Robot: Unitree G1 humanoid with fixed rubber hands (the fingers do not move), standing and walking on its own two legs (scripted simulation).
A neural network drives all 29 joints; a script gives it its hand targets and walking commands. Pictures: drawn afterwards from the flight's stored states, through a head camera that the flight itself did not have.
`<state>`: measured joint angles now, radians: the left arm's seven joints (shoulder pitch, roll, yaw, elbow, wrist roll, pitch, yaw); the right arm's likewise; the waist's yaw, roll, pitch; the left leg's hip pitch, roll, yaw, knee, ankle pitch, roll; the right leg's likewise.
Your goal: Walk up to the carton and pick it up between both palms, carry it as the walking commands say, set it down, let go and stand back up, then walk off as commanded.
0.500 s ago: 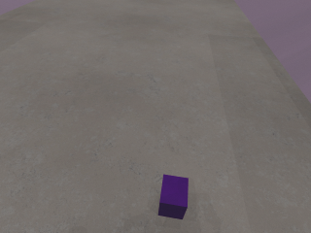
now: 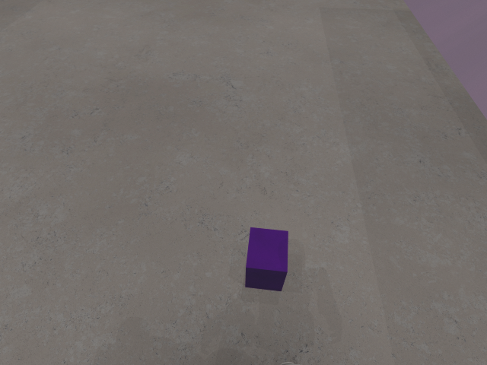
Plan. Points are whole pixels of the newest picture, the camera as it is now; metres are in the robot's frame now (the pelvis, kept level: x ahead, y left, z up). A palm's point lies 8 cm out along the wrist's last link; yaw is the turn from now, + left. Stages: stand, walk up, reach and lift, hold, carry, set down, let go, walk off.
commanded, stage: walk off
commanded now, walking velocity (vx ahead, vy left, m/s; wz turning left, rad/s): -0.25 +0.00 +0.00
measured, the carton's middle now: (266, 259) +0.60 -0.09 -0.66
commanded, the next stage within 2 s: none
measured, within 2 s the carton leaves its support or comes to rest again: neither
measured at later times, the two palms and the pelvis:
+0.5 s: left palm out of the picture -0.04 +0.24 -0.12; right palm out of the picture -0.10 -0.24 -0.16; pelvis -0.12 -0.01 +0.00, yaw -3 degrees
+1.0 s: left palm out of the picture -0.20 +0.25 -0.15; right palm out of the picture -0.18 -0.24 -0.12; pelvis -0.24 +0.01 +0.00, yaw -3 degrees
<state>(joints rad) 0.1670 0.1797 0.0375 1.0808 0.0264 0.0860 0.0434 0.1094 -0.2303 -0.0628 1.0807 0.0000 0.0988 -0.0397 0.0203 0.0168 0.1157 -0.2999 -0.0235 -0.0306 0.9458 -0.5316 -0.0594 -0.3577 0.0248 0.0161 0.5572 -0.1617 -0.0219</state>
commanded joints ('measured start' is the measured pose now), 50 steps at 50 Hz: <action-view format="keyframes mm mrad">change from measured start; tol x32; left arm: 1 72 214 64 -30 1 -5 20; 50 -36 140 77 -83 -15 -15 1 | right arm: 1 132 -104 -27 -16 11 -10 -18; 50 29 -129 -29 -93 -36 -61 -17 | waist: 1 24 -241 -185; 5 -43 347 -108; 22 -10 138 -158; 24 38 -411 -126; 50 -13 164 -86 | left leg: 1 90 7 46 -374 33 24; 5 23 439 -368 -724 444 249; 14 259 268 -169 -501 1043 255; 22 100 255 -172 -443 853 177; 25 -205 -49 -50 167 -149 24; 31 -173 -52 -82 404 39 -18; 42 -4 26 42 -262 -19 -4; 50 45 313 -171 -599 847 235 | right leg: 1 179 -291 344 -272 92 -109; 9 -151 53 130 787 -335 62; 20 57 -29 -20 104 -343 87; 26 164 -433 299 -184 745 -212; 45 111 -280 219 -158 276 -80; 48 -116 28 74 521 -476 40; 50 -104 38 154 691 -388 28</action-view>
